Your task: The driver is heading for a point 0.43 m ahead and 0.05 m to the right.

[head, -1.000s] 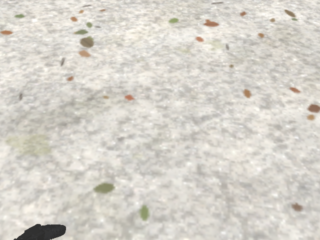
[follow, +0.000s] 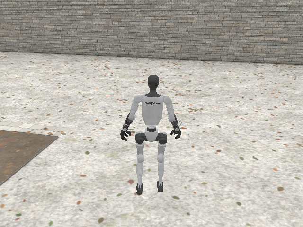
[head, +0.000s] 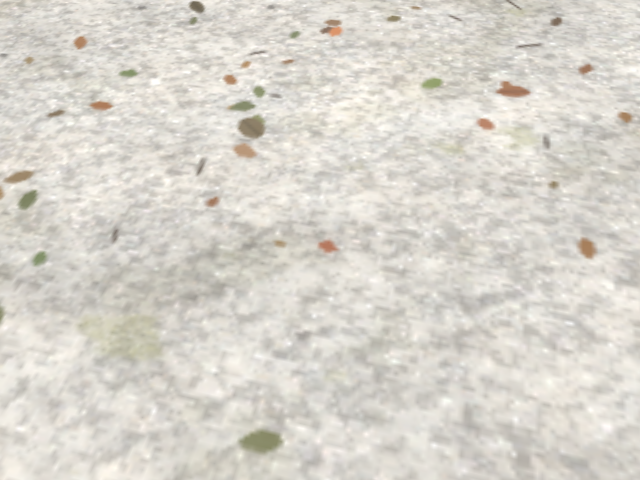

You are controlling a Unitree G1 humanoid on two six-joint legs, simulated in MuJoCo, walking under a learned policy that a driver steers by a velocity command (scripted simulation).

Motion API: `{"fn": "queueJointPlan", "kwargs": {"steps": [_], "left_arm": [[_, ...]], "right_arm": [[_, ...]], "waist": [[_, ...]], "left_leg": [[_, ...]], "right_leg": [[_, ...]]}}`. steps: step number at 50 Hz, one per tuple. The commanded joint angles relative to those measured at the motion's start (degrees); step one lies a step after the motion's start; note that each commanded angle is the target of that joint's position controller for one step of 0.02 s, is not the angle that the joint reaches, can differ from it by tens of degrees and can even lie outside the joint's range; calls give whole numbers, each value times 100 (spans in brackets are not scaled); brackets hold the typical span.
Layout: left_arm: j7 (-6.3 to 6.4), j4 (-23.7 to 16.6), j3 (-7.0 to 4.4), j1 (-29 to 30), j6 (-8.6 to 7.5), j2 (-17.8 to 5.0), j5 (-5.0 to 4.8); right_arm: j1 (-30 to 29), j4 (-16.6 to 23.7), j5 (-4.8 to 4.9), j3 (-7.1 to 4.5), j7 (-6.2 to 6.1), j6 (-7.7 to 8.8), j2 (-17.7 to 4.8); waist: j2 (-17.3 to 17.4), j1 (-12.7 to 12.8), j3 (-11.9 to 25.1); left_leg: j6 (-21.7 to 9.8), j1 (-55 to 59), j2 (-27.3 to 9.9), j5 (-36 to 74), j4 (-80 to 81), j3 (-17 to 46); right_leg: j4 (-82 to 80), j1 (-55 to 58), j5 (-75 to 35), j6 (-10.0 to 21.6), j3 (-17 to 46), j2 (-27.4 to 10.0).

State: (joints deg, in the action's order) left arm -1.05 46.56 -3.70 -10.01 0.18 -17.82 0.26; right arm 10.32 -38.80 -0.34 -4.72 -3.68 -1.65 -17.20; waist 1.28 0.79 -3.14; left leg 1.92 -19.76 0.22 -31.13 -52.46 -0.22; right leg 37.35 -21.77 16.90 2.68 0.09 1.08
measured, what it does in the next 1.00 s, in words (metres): steps on the spot, turning right: left foot, then right foot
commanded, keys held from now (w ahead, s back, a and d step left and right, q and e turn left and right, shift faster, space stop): e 0.44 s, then no key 0.56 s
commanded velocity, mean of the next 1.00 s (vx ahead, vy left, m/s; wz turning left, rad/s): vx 0.00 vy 0.00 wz -0.36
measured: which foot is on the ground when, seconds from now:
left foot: up 0.00-0.32, down 0.34-1.00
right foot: down 0.00-0.34, up 0.36-0.70, down 0.72-1.00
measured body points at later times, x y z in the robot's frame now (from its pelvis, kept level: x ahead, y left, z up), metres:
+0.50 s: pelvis +0.00 +0.04 +0.02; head +0.04 +0.05 +0.47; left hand +0.23 +0.29 -0.09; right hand +0.05 -0.27 -0.07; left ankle +0.04 +0.15 -0.72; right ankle -0.05 -0.09 -0.64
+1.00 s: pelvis +0.00 +0.00 +0.01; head +0.00 -0.01 +0.46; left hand +0.24 +0.16 -0.09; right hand -0.01 -0.30 -0.10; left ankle +0.04 +0.15 -0.72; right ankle -0.05 -0.09 -0.72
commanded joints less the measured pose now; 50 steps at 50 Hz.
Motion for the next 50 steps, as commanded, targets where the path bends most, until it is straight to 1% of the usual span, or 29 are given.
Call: {"fn": "queueJointPlan", "kwargs": {"steps": [1,2,3,7,9,13,15,16,17,18,19,20,21,22,24,27,29,31,32,34,35,36,37,38,39,41,43,45,50], "left_arm": [[80,-414,-251,-261,-196,-1088,-32],[130,-475,-234,-15,-167,-1027,-108],[183,-506,-207,120,-110,-927,-136],[290,-587,-268,110,82,-969,-117],[310,-656,-303,205,126,-1007,-129],[275,-768,-335,375,203,-1006,-147],[287,-842,-326,547,255,-951,-216],[303,-861,-297,487,266,-839,-235],[298,-886,-224,304,264,-569,-176],[282,-1045,-228,257,193,-481,-170],[272,-969,-366,152,131,-922,-84],[255,-827,-461,-6,152,-1122,-146],[273,-677,-468,-178,218,-1018,-145],[285,-634,-451,-225,274,-914,-123],[256,-769,-351,-19,284,-632,-136],[218,-1008,-222,337,234,-391,-130],[169,-1071,-131,378,222,-257,-91],[137,-1090,-114,354,220,-301,-96],[125,-1066,-123,280,223,-341,-104],[98,-896,-123,-120,217,-297,-83],[109,-885,-137,-188,215,-417,-55],[167,-927,-180,-349,214,-759,-26],[195,-981,-153,95,220,-900,68],[156,-1046,-59,282,161,-456,96],[130,-991,4,417,103,-298,118],[122,-912,-7,452,24,-357,74],[121,-828,33,285,-3,-314,64],[121,-746,40,230,-10,-311,48],[139,-610,44,310,17,-281,35]], "right_arm": [[-221,536,65,-84,8,119,-409],[-210,504,31,-117,-16,120,-512],[-223,487,11,-135,-36,128,-544],[-130,440,79,-57,23,183,-300],[-155,433,79,-41,67,208,-284],[0,394,110,-97,177,284,-419],[284,295,108,-126,233,346,-398],[408,248,84,-171,234,357,-492],[533,289,-15,-257,200,336,-860],[260,369,-216,-337,210,283,-1287],[7,529,-341,-263,218,327,-1024],[-341,615,-272,-162,191,351,-687],[-561,648,-157,-124,168,357,-558],[-599,643,-57,-92,141,360,-482],[-309,548,-39,-64,112,331,-485],[106,404,-51,-113,99,268,-610],[28,389,-9,-151,140,235,-741],[52,333,40,-173,197,207,-851],[75,294,74,-166,219,198,-863],[-12,219,175,-105,241,184,-767],[273,78,184,-47,253,224,-629],[448,82,-5,55,289,290,-382],[568,184,-172,174,310,348,-39],[169,187,-153,137,263,323,-312],[56,185,-101,112,262,312,-405],[24,105,-105,109,233,273,-464],[152,-1,-67,88,242,264,-578],[206,-119,-63,105,249,273,-503],[284,-361,-47,110,206,271,-481]], "waist": [[-573,162,1089],[-399,73,950],[-481,16,936],[-793,27,914],[-909,58,887],[-1155,39,794],[-1125,-167,776],[-1000,-209,796],[-184,-122,890],[1395,90,601],[1125,79,556],[736,212,457],[559,279,351],[569,221,300],[568,20,272],[747,-246,519],[841,-266,641],[950,-296,682],[963,-278,691],[848,-19,672],[653,-9,681],[-130,-139,1045],[-1314,-486,967],[-1067,-190,906],[-982,-234,783],[-1014,-181,649],[-670,-158,488],[-464,-144,444],[-274,-160,407]], "left_leg": [[91,-1683,71,-508,-1814,633],[110,-1648,-47,-92,-1463,656],[144,-1418,-81,190,-1120,614],[287,-841,139,643,141,449],[290,-487,195,816,697,456],[202,54,297,1072,1624,443],[52,612,325,1740,2676,322],[-72,1068,117,2087,3130,396],[-463,1595,-943,2040,3479,1351],[-1331,1337,-2024,2648,3816,2804],[-1770,920,-2411,2683,3863,2988],[-1605,741,-2075,2574,3791,2383],[-1341,740,-1661,2435,3707,1786],[-1240,868,-1479,2502,3640,1455],[-1326,956,-1288,3066,3579,1034],[-1507,1609,-1411,3587,3409,954],[-1515,1539,-1444,3801,3305,812],[-1540,1400,-1489,4087,3211,791],[-1532,1394,-1500,4171,3125,811],[-1312,1152,-1376,4177,2808,681],[-973,832,-1240,3804,2676,572],[-468,286,-874,2730,2061,220],[-13,-79,-428,915,2037,-156],[140,222,-466,683,2010,28],[137,308,-452,1163,2198,23],[134,526,-473,2191,2537,70],[103,762,-492,2441,2600,53],[106,839,-474,2494,2694,42],[142,987,-485,2551,2837,26]], "right_leg": [[-1503,2115,-3459,1465,2587,-1796],[-1544,1919,-3185,1262,2341,-1651],[-1604,1730,-2867,1113,2171,-1454],[-1729,1465,-2209,1015,2037,-1118],[-1776,1212,-1759,985,2152,-1071],[-1784,921,-1314,898,2608,-1012],[-1575,719,-1128,682,2665,-819],[-1367,438,-722,458,2561,-601],[-432,-189,416,125,2064,-175],[819,-1201,1708,-199,924,734],[2192,-1235,1823,-390,999,280],[2719,-1175,1438,-456,986,192],[2994,-1214,1063,-572,873,157],[3231,-1370,746,-684,823,113],[3064,-1356,527,-829,627,105],[2048,-1243,639,-926,497,-8],[1254,-661,853,-871,279,-115],[593,-136,890,-795,12,-73],[200,69,706,-743,-61,-38],[-1333,885,-484,-498,-227,54],[-1973,1507,-1217,-317,6,-55],[-1844,2424,-2713,-90,979,-861],[-1550,2038,-3362,660,1692,-1650],[-1606,1600,-2718,1022,1681,-1610],[-1629,1525,-2205,855,1467,-1347],[-1590,1426,-1639,442,1198,-961],[-1593,1194,-1558,238,1060,-770],[-1520,1236,-1603,191,966,-679],[-1509,1249,-1740,191,886,-586]]}}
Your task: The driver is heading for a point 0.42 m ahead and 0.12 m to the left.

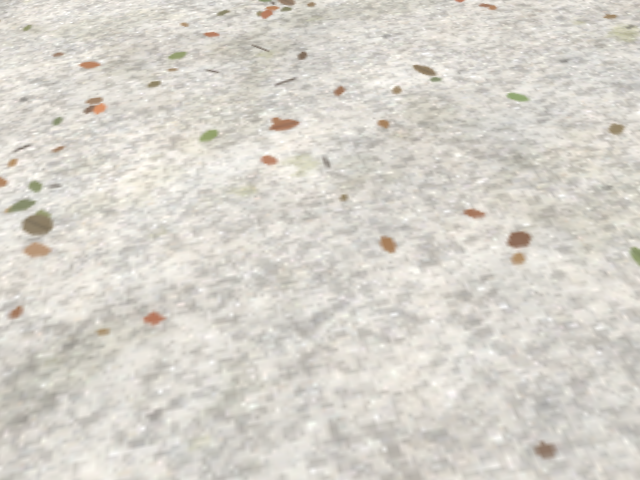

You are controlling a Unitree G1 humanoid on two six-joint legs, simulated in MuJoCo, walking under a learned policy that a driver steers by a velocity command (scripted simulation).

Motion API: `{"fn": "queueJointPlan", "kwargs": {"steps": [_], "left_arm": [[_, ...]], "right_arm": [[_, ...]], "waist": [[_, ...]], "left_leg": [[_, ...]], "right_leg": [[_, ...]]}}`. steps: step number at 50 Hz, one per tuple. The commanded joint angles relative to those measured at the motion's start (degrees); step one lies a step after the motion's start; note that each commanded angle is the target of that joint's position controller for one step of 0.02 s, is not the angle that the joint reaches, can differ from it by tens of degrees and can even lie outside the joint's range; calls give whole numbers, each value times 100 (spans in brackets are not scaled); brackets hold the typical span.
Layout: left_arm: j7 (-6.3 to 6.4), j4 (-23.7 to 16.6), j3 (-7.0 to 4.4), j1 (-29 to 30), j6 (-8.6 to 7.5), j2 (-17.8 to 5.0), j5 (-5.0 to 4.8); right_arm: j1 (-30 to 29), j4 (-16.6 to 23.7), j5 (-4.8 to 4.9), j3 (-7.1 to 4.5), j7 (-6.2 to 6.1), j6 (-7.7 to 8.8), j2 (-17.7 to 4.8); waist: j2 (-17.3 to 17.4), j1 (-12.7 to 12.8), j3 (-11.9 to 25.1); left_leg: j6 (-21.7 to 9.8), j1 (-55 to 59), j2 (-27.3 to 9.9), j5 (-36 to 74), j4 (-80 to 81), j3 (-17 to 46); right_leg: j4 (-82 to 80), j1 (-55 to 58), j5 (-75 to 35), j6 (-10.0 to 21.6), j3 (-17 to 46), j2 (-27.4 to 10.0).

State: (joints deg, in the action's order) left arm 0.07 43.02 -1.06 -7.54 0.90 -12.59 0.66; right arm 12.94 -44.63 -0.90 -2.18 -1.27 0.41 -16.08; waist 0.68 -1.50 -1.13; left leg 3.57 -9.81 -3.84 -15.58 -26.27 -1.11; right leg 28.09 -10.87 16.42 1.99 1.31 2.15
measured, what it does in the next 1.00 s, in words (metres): walks ahead, turning left: left foot, then right foot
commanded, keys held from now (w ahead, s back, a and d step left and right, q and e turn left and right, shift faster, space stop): no key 0.06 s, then q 0.08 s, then w+q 0.52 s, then w+e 0.14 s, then no key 0.20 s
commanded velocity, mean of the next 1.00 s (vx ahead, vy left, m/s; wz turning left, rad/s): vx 0.28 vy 0.00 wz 0.26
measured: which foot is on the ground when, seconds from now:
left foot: down 0.00-0.18, up 0.20-0.46, down 0.48-1.00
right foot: down 0.00-0.48, up 0.50-0.96, down 0.98-1.00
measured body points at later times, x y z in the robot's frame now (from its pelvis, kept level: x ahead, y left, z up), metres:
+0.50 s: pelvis +0.06 +0.08 -0.02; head +0.07 +0.11 +0.43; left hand +0.07 +0.39 -0.15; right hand +0.24 -0.17 -0.10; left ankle +0.08 +0.19 -0.74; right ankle -0.02 -0.10 -0.73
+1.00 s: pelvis +0.30 +0.18 -0.02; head +0.33 +0.20 +0.43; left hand +0.45 +0.46 -0.10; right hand +0.39 -0.10 -0.14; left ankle +0.08 +0.19 -0.72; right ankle +0.47 +0.14 -0.74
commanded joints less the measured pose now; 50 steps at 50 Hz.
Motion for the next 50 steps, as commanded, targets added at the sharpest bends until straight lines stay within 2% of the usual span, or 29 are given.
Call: {"fn": "queueJointPlan", "kwargs": {"steps": [1,5,7,8,10,11,12,13,15,18,20,22,23,24,25,26,27,28,29,30,33,36,40,42,44,46,48,49,50], "left_arm": [[26,-219,-220,73,-55,-795,-8],[45,-32,-239,62,-67,-785,5],[111,22,-332,15,-43,-1020,-18],[156,70,-360,-111,-22,-1058,-24],[215,126,-485,-428,14,-1352,-110],[230,155,-541,-674,-38,-1501,-107],[233,204,-535,-821,-164,-1472,-56],[229,205,-491,-715,-297,-1306,-83],[216,147,-455,-376,-434,-1117,-191],[162,89,-524,-116,-463,-1307,-136],[74,110,-587,-189,-459,-1478,-169],[-3,138,-594,-183,-429,-1501,-267],[-26,147,-560,-229,-426,-1400,-253],[-50,155,-464,-321,-434,-1135,-151],[-59,-49,-303,-147,-464,-662,61],[-40,-494,-257,88,-615,-564,-38],[-77,-488,-349,267,-750,-1065,-323],[-111,-471,-374,271,-833,-1209,-375],[-91,-337,-385,113,-863,-1204,-242],[-72,-273,-418,70,-860,-1222,-86],[-104,-245,-430,184,-739,-1098,-7],[-141,-282,-342,448,-671,-814,-46],[-269,-463,-216,1145,-680,-575,-166],[-332,-594,-197,1451,-722,-563,-127],[-409,-664,-200,1525,-793,-602,-85],[-439,-585,-266,1175,-843,-787,-39],[-367,-259,-392,104,-868,-1080,3],[-294,-122,-424,-599,-876,-1238,56],[-227,-36,-488,-1218,-827,-1709,222]], "right_arm": [[25,181,11,-145,-47,60,-594],[19,14,53,-142,-79,41,-622],[-171,84,107,-177,-101,29,-767],[-176,96,126,-157,-116,17,-692],[-367,209,205,-149,-123,1,-582],[-653,375,228,-158,-96,23,-622],[-794,506,310,-194,-63,56,-641],[-621,475,369,-236,-37,78,-654],[-418,394,305,-257,30,126,-641],[-424,384,231,-138,212,178,-361],[-320,385,235,-128,307,160,-402],[106,291,250,-176,326,104,-477],[440,180,243,-251,300,66,-595],[1087,19,291,-419,248,44,-873],[1814,-52,324,-617,151,49,-1544],[1692,239,192,-565,236,225,-1908],[1391,346,155,-459,298,373,-1473],[1177,391,140,-366,307,450,-1155],[872,472,140,-303,306,464,-962],[608,548,120,-270,276,445,-888],[679,611,120,-260,149,452,-894],[897,486,152,-240,35,444,-791],[1182,305,115,-235,-29,436,-807],[1280,174,110,-221,-43,400,-768],[1331,83,99,-241,-64,326,-823],[1221,88,91,-269,-93,276,-913],[964,171,67,-272,-100,213,-977],[834,232,40,-221,-60,213,-913],[1309,345,-73,-96,-15,252,-497]], "waist": [[-192,67,201],[-142,91,188],[-181,160,172],[-294,202,348],[-837,460,63],[-1084,676,-260],[-1028,683,-520],[-852,504,-619],[-678,323,-484],[-610,279,-186],[-606,272,-55],[-487,22,-5],[-346,-124,57],[46,-407,259],[1638,-652,295],[2058,-405,606],[1030,-429,323],[825,-288,72],[393,-98,-77],[345,38,-110],[350,93,-42],[292,14,-61],[440,-305,-284],[337,-363,-499],[359,-345,-443],[494,-131,-142],[636,394,552],[504,779,1097],[-725,630,2110]], "left_leg": [[-18,17,-81,996,233,111],[-43,-56,-93,1108,263,153],[-90,-380,-26,1180,27,157],[-105,-482,87,738,-189,63],[-189,-1486,371,-815,-1244,-250],[-280,-2173,154,-1467,-2272,25],[-399,-2862,-78,-1771,-3132,438],[-465,-3288,-222,-1649,-3468,692],[-498,-3369,-438,-1187,-3151,697],[-427,-2179,-445,-503,-2197,186],[-409,-1385,-210,-240,-1660,-185],[-488,-595,57,175,-1123,-537],[-587,-46,296,11,-1057,-738],[-789,750,483,-191,-872,-636],[-1359,1383,-646,-719,114,1435],[-2412,1745,-1697,-2417,1659,5014],[-2413,1656,-1915,-2823,1934,4961],[-2207,1406,-1743,-2455,1738,4300],[-1982,1047,-1451,-1634,1564,3587],[-1818,720,-1172,-881,1527,2986],[-1728,568,-754,795,1682,2056],[-1507,718,-516,2043,1695,1190],[-1231,537,-423,1873,1935,648],[-1165,614,-464,2481,1776,598],[-1105,926,-547,3226,1423,582],[-1041,1289,-620,4305,887,686],[-902,1619,-435,5773,-361,665],[-721,1027,-220,5270,-1467,596],[-322,-871,391,2103,-3709,567]], "right_leg": [[-590,154,-1680,256,749,-675],[-573,292,-1626,183,548,-577],[-521,464,-1700,215,502,-618],[-646,577,-1019,305,555,-707],[-1325,630,1698,826,1410,-1398],[-1799,480,2492,1196,2163,-1994],[-2062,513,2573,1440,2687,-2417],[-2093,706,2335,1451,2644,-2503],[-2143,1022,1648,1146,1866,-2277],[-2026,501,320,809,473,-1755],[-1831,146,232,758,0,-1620],[-1334,-246,711,644,-246,-1650],[-807,-570,699,530,-431,-1569],[441,-945,275,317,-796,-1319],[3003,-2115,955,-202,-1284,-741],[4403,-3703,1935,-318,-177,141],[4898,-4221,1457,-127,362,-304],[4684,-4255,858,71,355,-548],[4295,-3943,355,105,359,-760],[3739,-3554,-42,78,397,-876],[2894,-3071,-874,-164,197,-694],[1750,-3019,-1771,-356,-11,-587],[610,-2534,-2746,-306,-294,-474],[193,-2446,-2813,-196,-328,-384],[-75,-2348,-2686,-51,-380,-254],[-160,-1988,-2339,131,-395,-76],[-304,-957,-2243,348,-554,185],[-406,395,-3459,633,-233,-242],[435,2773,-5918,1491,1410,-1823]]}}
